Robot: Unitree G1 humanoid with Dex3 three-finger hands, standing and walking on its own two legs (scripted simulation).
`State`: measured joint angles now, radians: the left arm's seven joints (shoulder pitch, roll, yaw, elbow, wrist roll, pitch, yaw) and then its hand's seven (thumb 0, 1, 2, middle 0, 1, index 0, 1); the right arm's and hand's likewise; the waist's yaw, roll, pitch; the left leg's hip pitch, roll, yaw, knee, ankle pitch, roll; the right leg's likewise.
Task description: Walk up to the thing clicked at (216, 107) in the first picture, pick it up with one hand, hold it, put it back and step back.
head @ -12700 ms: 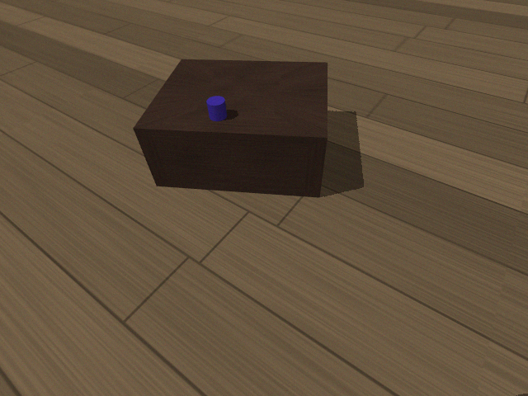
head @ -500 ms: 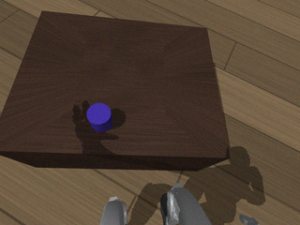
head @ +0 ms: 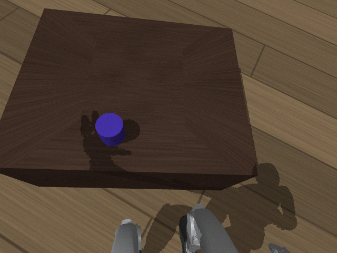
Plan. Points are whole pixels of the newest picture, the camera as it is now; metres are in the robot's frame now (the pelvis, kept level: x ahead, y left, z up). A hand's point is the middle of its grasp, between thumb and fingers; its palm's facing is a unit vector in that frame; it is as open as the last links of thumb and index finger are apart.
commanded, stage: go down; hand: left
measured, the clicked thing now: (111, 130) +0.51 +0.15 -0.23
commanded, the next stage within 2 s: approach in 1.98 s
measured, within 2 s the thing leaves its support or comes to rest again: neither
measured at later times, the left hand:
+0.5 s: hand out of the picture +0.45 +0.37 +0.07, palm faces +0.16 -0.99 +0.01, open 17.2 cm
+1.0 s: hand out of the picture +0.45 +0.37 +0.08, palm faces +0.16 -0.99 +0.01, open 17.2 cm
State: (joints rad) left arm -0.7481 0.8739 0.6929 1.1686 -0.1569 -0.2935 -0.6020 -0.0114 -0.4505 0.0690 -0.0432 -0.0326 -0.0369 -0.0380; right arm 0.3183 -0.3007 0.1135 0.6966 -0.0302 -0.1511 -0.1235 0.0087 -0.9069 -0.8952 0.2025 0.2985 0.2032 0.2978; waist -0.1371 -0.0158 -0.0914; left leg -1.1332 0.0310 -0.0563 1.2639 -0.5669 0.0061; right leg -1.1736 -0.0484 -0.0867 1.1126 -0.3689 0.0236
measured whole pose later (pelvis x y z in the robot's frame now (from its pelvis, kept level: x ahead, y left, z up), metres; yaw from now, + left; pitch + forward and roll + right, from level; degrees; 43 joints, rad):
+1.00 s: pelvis +0.01 +0.00 +0.00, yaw +0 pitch +26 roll -5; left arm -0.76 0.86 0.71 1.14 -0.19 -0.32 -0.63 -0.01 -0.46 0.08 -0.04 -0.05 -0.04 -0.05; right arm 0.30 -0.30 0.11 0.70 -0.03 -0.15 -0.13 0.01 -0.91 -0.89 0.20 0.30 0.20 0.30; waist -0.13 -0.02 -0.10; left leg -1.15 0.03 -0.06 1.28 -0.58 0.00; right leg -1.19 -0.05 -0.09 1.13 -0.38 0.02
